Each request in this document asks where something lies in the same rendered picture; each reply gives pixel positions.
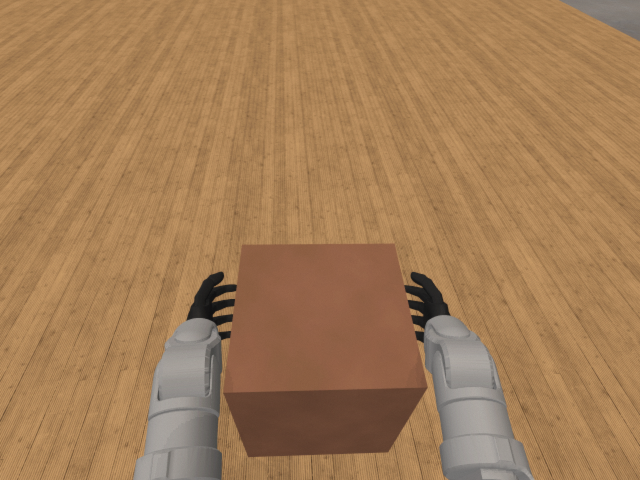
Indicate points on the carton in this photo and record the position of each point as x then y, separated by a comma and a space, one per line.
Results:
323, 357

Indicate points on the robot left forearm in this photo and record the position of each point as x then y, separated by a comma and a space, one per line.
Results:
181, 440

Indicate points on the robot left hand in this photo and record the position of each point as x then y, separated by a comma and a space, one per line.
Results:
204, 307

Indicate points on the robot right hand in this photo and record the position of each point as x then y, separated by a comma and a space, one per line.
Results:
433, 302

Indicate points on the robot right forearm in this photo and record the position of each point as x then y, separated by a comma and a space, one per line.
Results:
478, 441

